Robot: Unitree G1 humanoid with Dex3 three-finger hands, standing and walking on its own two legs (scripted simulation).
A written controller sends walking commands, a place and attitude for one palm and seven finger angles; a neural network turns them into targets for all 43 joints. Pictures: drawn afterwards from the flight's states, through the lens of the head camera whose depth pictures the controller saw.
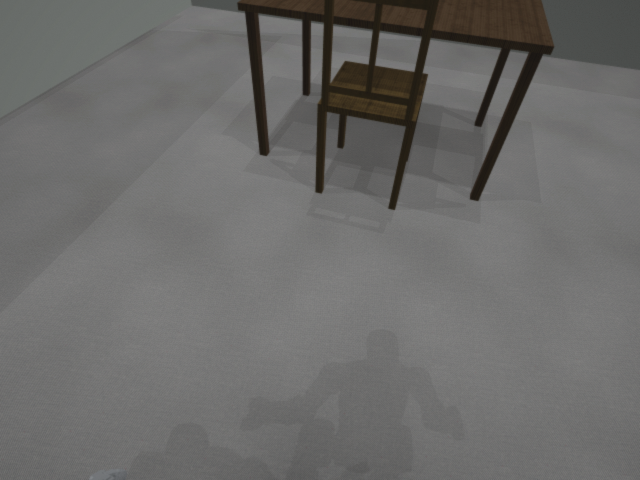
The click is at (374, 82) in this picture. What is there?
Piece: chair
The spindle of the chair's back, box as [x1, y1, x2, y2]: [365, 4, 382, 92]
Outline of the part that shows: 382,4 376,4 365,91 370,92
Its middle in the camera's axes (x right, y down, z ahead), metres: +0.18 -0.66 +1.36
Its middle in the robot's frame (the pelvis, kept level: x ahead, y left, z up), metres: +1.47 -0.10 -0.07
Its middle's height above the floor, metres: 0.70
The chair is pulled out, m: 0.00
